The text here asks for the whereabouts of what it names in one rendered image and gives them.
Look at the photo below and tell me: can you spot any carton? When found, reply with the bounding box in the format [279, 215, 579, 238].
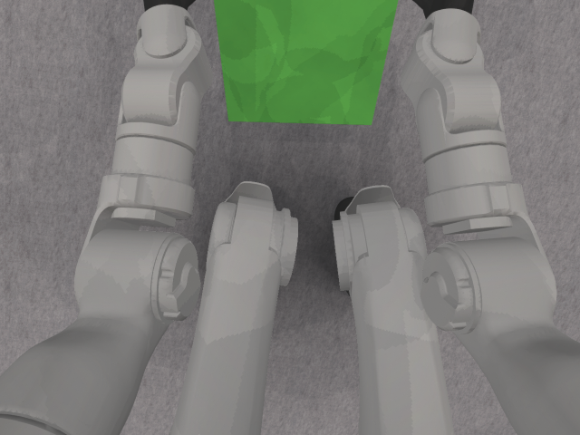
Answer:
[214, 0, 398, 125]

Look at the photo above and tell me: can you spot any left robot shin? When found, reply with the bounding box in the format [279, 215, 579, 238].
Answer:
[206, 181, 276, 271]

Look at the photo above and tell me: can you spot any robot left forearm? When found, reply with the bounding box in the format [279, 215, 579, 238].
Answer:
[74, 5, 213, 304]

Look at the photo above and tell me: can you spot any robot right upper arm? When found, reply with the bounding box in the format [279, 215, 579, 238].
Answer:
[420, 237, 580, 435]

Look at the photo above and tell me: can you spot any robot left upper arm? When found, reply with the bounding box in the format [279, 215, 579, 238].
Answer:
[0, 228, 201, 435]

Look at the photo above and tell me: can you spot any robot right forearm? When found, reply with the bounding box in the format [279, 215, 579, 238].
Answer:
[401, 8, 556, 287]

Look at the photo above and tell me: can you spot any right robot hand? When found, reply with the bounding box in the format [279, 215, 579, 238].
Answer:
[412, 0, 474, 19]

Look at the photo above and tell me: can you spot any right robot foot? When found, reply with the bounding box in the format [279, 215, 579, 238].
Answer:
[334, 197, 354, 295]

